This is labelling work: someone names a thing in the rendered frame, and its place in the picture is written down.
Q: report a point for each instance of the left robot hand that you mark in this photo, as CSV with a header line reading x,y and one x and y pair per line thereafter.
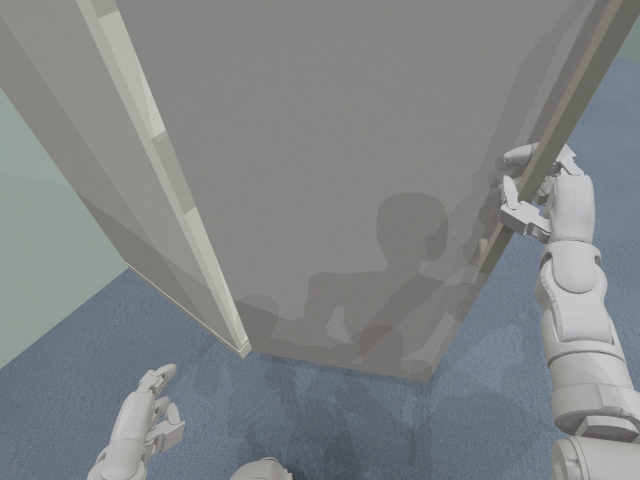
x,y
139,413

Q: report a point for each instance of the handle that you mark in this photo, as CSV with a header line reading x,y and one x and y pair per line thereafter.
x,y
609,37

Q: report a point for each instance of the right robot hand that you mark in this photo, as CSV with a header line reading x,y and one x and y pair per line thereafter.
x,y
568,200

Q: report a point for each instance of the robot left thigh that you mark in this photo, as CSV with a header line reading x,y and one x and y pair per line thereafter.
x,y
262,470

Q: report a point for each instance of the left robot forearm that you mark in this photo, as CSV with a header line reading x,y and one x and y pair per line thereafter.
x,y
121,460

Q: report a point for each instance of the robot right upper arm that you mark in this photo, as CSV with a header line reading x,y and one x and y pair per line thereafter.
x,y
583,458

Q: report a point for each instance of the robot left shin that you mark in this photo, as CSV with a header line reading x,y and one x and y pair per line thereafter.
x,y
270,458

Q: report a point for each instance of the fridge door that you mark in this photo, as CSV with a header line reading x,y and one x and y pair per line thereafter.
x,y
344,155

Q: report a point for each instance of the right robot forearm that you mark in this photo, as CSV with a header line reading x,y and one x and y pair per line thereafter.
x,y
593,393

